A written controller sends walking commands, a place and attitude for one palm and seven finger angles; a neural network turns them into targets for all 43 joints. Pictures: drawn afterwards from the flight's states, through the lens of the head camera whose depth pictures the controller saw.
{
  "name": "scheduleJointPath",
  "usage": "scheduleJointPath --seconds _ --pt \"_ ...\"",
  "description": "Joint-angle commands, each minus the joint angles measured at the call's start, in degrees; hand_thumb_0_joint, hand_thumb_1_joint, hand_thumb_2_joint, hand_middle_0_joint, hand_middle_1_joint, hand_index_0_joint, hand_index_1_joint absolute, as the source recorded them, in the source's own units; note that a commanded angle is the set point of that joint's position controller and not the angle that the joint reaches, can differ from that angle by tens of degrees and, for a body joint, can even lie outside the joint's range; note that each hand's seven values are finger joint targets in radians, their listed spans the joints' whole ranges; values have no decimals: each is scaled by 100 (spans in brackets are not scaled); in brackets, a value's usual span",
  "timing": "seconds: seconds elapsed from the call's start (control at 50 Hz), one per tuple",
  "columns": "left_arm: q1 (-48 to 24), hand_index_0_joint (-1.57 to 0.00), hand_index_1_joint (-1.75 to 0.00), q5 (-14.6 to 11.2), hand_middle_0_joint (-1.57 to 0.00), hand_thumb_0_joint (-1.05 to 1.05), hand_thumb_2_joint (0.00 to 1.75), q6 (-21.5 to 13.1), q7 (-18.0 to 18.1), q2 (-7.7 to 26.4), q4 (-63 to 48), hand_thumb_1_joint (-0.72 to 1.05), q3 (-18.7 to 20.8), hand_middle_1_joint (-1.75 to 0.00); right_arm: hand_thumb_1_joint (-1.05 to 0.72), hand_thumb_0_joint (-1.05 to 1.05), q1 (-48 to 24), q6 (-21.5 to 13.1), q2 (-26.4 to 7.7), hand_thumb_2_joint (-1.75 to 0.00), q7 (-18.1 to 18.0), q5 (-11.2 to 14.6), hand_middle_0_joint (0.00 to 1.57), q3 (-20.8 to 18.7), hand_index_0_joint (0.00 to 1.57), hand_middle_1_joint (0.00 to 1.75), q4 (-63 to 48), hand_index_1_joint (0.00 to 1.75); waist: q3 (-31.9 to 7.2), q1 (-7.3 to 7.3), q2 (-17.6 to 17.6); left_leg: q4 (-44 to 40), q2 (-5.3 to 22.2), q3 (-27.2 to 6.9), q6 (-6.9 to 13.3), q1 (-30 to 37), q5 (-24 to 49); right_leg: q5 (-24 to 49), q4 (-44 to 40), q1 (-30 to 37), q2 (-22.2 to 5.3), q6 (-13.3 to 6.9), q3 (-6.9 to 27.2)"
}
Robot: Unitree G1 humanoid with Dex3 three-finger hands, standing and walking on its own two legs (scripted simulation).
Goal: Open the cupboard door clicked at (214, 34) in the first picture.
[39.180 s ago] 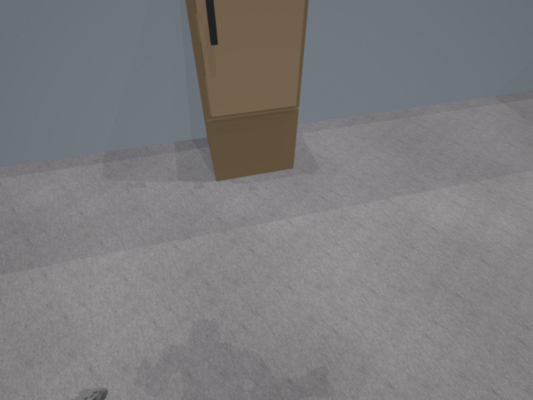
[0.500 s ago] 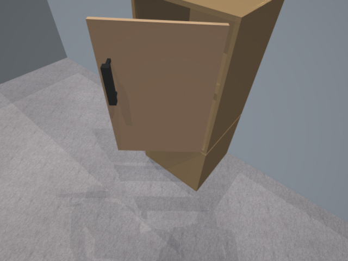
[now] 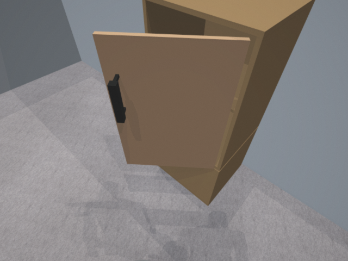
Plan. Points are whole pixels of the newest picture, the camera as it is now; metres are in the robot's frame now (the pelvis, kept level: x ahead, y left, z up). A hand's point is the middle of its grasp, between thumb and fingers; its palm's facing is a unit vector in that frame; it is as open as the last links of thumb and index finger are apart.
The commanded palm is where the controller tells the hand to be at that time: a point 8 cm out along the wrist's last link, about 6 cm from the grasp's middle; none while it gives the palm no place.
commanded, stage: come to a stop and stand still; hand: left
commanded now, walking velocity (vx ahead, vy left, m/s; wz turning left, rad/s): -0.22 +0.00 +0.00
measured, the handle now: (119, 98) +0.55 +0.21 +0.06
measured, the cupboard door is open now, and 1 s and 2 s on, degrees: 39 39 39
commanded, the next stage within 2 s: none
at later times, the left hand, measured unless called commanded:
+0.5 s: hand out of the picture +0.04 +0.22 -0.17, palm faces +0.01 -0.97 -0.23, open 7.3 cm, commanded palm none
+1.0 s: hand out of the picture +0.02 +0.25 -0.19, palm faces -0.06 -0.98 -0.19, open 7.3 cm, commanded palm none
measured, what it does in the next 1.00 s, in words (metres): steps on the spot: left foot, then right foot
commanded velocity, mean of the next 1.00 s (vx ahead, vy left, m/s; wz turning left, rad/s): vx -0.01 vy -0.03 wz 0.00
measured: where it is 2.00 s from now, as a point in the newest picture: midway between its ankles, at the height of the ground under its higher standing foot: outside the picture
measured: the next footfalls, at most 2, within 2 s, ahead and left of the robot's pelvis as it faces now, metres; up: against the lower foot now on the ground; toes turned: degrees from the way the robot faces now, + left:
left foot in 0.10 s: +0.14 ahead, +0.13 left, +0.00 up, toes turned +5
right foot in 0.50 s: +0.02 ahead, -0.09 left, +0.00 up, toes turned -5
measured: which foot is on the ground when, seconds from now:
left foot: up 0.00-0.08, down 0.10-0.50, up 0.52-0.70, down 0.72-1.00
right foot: down 0.00-0.12, up 0.14-0.48, down 0.50-1.00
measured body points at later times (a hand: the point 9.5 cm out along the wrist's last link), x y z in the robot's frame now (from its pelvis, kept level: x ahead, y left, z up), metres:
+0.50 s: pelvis -0.01 +0.04 -0.01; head +0.01 +0.03 +0.44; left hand +0.04 +0.27 -0.16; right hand +0.06 -0.20 -0.16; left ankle +0.10 +0.13 -0.74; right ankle -0.03 -0.09 -0.74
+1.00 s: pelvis +0.01 +0.08 -0.01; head +0.03 +0.08 +0.44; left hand +0.02 +0.30 -0.17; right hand -0.04 -0.12 -0.17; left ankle +0.01 +0.15 -0.74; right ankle -0.02 -0.09 -0.74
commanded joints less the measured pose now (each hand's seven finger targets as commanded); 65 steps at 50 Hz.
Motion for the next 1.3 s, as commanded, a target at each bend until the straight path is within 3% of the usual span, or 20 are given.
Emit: scheduleJointPath --seconds 0.0,0.04,0.08,0.1,0.24,0.4,0.44,0.48,0.5,0.56,0.64,0.7,0.72,0.74,0.78,0.84,0.9,0.98,1.12,1.28 --pt "140 -20 -30 29 -20 0 90 92 -10 787 -158 90 91 -30 -90 0 16 -129 42 -90 5 56 20 95 20 30 -397 30 505 -16 -1060 -1384 -70 277 -183 711 719 1492 -653 -746 -1079 -729 566" --pt "156 -20 -30 -26 -20 0 90 217 12 777 -108 90 50 -30 -90 0 311 -151 -205 -90 -59 67 20 98 20 30 -266 30 178 -118 -734 -2316 -23 178 -245 1691 1788 1430 186 -893 -743 -409 393" --pt "672 -20 -30 -83 -20 0 90 335 32 491 -107 90 -28 -30 -90 0 401 -183 -974 -90 -140 61 20 -36 20 30 -334 30 -405 16 885 -2520 1338 -1049 351 2159 4167 -591 942 -1013 -228 46 148" --pt "736 -20 -30 -77 -20 0 90 396 66 444 -69 90 -86 -30 -90 0 257 -169 -1050 -90 -188 72 20 -43 20 30 -377 30 -271 0 1125 -2824 1656 -1355 723 1812 4627 -1417 1502 -890 -101 122 181" --pt "379 -20 -30 -23 -20 0 90 573 -8 505 -139 90 -51 -30 -90 0 -366 -66 -1036 -90 -362 57 20 -135 20 30 -448 30 -583 -86 477 -2821 1785 -1014 1150 2093 4813 -1434 3162 -1511 -26 74 668" --pt "740 -20 -30 6 -20 0 90 599 -69 336 -187 90 11 -30 -90 0 -803 47 -889 -90 -249 -33 20 -171 20 30 -520 30 -219 134 554 -3597 1443 -1084 698 621 53 -1020 1241 -202 38 -132 342" --pt "1298 -20 -30 34 -20 0 90 576 -54 411 24 90 36 -30 -90 0 -862 133 -693 -90 -190 -2 20 -160 20 30 -521 30 -13 351 8 -3290 741 -583 197 -213 -1206 -481 -158 716 108 -214 178" --pt "644 -20 -30 71 -20 0 90 486 19 1027 -239 90 57 -30 -90 0 -843 235 -74 -90 -108 74 20 -41 20 30 -681 30 625 154 -1734 -1016 -177 116 -267 -265 -763 -3326 -2159 -1038 -1748 -1015 2595" --pt "62 -20 -30 20 -20 0 90 384 60 1054 -383 90 60 -30 -90 0 -928 258 -244 -90 -72 37 20 -60 20 30 -671 30 722 79 -1531 -257 -22 -258 -179 226 -516 -3490 -2372 -1969 -1836 -1102 2761" --pt "-461 -20 -30 -7 -20 0 90 232 11 809 -374 90 0 -30 -90 0 -256 144 -214 -90 -18 18 20 -32 20 30 -296 30 630 -213 -1027 -88 -3 -158 -133 292 70 -1342 -1567 -1312 -1027 -800 1439" --pt "81 -20 -30 -24 -20 0 90 240 -39 846 -51 90 -11 -30 -90 0 -48 -34 -75 -90 -95 38 20 98 20 30 -143 30 435 15 -805 -2156 -107 63 -158 1112 362 -737 -835 -761 -872 -738 1183" --pt "333 -20 -30 -82 -20 0 90 276 -87 482 103 90 -95 -30 -90 0 258 -158 -472 -90 -209 38 20 135 20 30 33 30 312 128 155 -3027 579 -876 149 1427 1002 -243 -135 -756 -242 -274 741" --pt "779 -20 -30 -66 -20 0 90 132 225 639 519 90 -165 -30 -90 0 -606 -129 -590 -90 -164 92 20 169 20 30 -296 30 759 397 -544 -1636 374 -286 -97 604 405 680 -452 -645 -477 -239 981" --pt "381 -20 -30 -23 -20 0 90 86 136 973 160 90 -226 -30 -90 0 -243 -57 -210 -90 -63 48 20 250 20 30 -489 30 692 46 -640 -1324 -90 -197 -70 520 -456 -1312 -975 -1067 -994 -544 1705" --pt "-84 -20 -30 -33 -20 0 90 108 86 1031 -11 90 -203 -30 -90 0 402 -96 -149 -90 -11 15 20 264 20 30 -305 30 556 -305 8 -1583 -91 -187 -16 1069 5 -2034 -600 -1672 -741 -701 1252" --pt "202 -20 -30 -56 -20 0 90 173 52 696 89 90 -251 -30 -90 0 538 -260 -459 -90 -77 37 20 307 20 30 -304 30 34 -51 1272 -2921 526 -1294 340 675 315 -1085 793 -677 47 -384 362" --pt "322 -20 -30 -35 -20 0 90 158 23 462 281 90 -334 -30 -90 0 245 -292 -428 -90 -178 76 20 337 20 30 -352 30 273 163 306 -2922 514 -1306 519 489 879 -373 558 -341 8 -363 458" --pt "281 -20 -30 -62 -20 0 90 196 39 471 361 90 -345 -30 -90 0 331 -286 -440 -90 -179 88 20 329 20 30 -211 30 406 87 -67 -3093 388 -1136 363 709 664 -161 417 -410 -123 -321 597" --pt "223 -20 -30 -67 -20 0 90 203 80 541 418 90 -300 -30 -90 0 365 -332 -437 -90 -223 80 20 340 20 30 60 30 198 58 -76 -2964 346 -946 312 1372 2342 298 434 -327 -246 -239 598" --pt "139 -20 -30 -66 -20 0 90 257 86 619 458 90 -262 -30 -90 0 137 -301 -561 -90 -252 79 20 315 20 30 91 30 120 53 -56 -2864 321 -772 280 1712 2679 467 408 -302 -297 -207 660"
